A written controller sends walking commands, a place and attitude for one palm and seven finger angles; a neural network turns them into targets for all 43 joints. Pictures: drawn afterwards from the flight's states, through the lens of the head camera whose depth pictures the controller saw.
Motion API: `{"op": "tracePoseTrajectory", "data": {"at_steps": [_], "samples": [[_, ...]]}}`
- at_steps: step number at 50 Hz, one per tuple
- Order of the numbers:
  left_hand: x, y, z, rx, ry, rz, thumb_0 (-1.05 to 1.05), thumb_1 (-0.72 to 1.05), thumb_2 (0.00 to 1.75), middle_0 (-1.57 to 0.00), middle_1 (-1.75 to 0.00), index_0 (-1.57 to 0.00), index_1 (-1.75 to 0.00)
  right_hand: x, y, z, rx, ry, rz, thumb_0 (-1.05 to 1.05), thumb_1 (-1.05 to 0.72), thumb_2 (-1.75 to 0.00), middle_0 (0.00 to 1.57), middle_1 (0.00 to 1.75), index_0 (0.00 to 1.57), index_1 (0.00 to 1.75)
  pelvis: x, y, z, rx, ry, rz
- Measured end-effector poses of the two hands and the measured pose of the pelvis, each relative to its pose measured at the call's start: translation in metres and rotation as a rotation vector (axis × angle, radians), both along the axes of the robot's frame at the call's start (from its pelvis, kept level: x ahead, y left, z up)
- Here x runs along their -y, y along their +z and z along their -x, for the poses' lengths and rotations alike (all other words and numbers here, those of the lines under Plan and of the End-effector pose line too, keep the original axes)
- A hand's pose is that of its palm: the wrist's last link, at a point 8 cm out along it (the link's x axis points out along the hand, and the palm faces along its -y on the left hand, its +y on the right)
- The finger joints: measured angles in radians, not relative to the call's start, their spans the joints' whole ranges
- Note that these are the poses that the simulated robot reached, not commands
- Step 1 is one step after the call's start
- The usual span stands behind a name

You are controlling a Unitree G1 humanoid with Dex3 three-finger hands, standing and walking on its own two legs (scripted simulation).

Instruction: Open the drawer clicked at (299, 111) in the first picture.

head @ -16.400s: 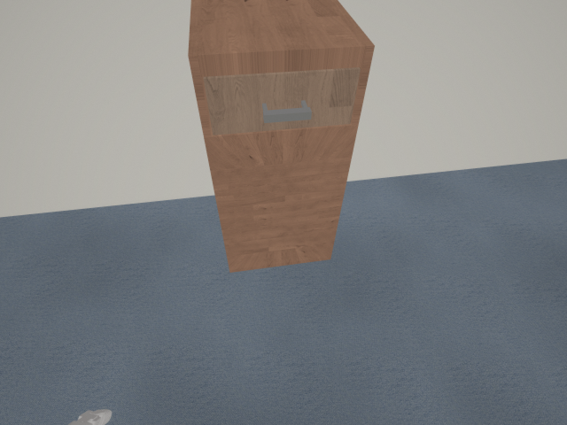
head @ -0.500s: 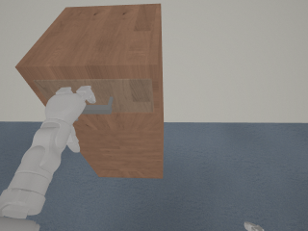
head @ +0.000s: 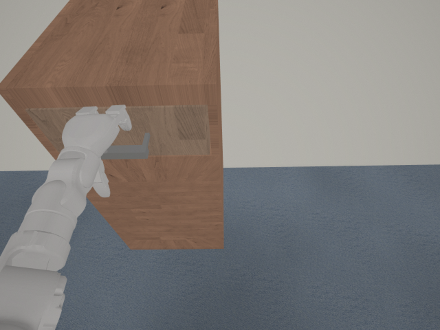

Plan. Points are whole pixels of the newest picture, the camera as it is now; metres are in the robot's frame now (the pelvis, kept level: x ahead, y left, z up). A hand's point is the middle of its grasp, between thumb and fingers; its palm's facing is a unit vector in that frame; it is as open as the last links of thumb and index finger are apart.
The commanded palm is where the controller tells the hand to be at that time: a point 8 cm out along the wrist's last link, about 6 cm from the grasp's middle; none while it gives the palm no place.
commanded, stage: move the hooked fingers above the handle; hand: left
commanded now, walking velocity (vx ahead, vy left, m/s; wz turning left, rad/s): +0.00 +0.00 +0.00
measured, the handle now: (123, 144) +0.50 +0.24 +0.02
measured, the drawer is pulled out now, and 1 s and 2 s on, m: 0.00 0.00 0.00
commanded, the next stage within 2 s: none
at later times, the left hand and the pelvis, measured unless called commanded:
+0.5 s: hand (111, 141) +0.46 +0.24 +0.08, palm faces -0.02 -0.03 -1.00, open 13.6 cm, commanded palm +0.44 +0.26 +0.13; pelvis -0.01 +0.01 +0.00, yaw -1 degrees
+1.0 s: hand (111, 141) +0.46 +0.24 +0.08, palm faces -0.01 -0.03 -1.00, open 13.5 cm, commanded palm +0.45 +0.27 +0.13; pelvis -0.03 +0.01 -0.01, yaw -1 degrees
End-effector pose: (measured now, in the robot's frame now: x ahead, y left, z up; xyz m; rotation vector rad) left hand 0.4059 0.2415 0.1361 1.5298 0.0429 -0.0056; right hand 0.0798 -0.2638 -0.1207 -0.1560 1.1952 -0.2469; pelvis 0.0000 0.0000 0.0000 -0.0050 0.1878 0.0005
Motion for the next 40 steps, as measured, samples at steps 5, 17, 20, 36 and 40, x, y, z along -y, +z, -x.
{"op": "tracePoseTrajectory", "data": {"at_steps": [5, 17, 20, 36, 40], "samples": [[-0.002, -0.001, -0.011, 0.006, 0.02, -0.005, 0.0, -0.49, 0.3, -0.32, -1.2, -0.32, -1.2, 0.0, -0.002, 0.018, -0.037, -0.028, 0.002, 0.0, -0.91, -0.9, 0.2, 0.3, 0.2, 0.3, -0.001, -0.001, 0.001, -0.015, -0.005, 0.002], [0.002, -0.007, -0.031, -0.001, 0.006, -0.01, 0.0, -0.49, 0.3, -0.33, -1.21, -0.34, -1.22, 0.002, -0.003, 0.06, -0.12, -0.08, 0.028, 0.0, -0.91, -0.9, 0.21, 0.3, 0.2, 0.3, -0.005, -0.004, 0.005, -0.044, -0.011, 0.01], [0.002, -0.006, -0.031, 0.009, -0.001, -0.011, 0.0, -0.49, 0.3, -0.35, -1.23, -0.36, -1.23, 0.002, -0.003, 0.067, -0.132, -0.086, 0.031, 0.0, -0.91, -0.9, 0.2, 0.3, 0.2, 0.3, -0.006, -0.005, 0.007, -0.049, -0.013, 0.012], [0.002, -0.006, -0.031, 0.005, -0.001, -0.009, 0.0, -0.49, 0.3, -0.35, -1.23, -0.36, -1.22, 0.0, 0.001, 0.079, -0.092, -0.111, 0.049, 0.0, -0.91, -0.9, 0.21, 0.3, 0.2, 0.3, -0.007, -0.006, 0.019, -0.052, -0.02, 0.018], [0.002, -0.006, -0.031, 0.01, -0.002, -0.01, 0.0, -0.49, 0.3, -0.35, -1.23, -0.36, -1.22, 0.0, 0.001, 0.082, -0.093, -0.108, 0.055, 0.0, -0.91, -0.9, 0.21, 0.3, 0.2, 0.3, -0.007, -0.006, 0.022, -0.056, -0.018, 0.02]]}}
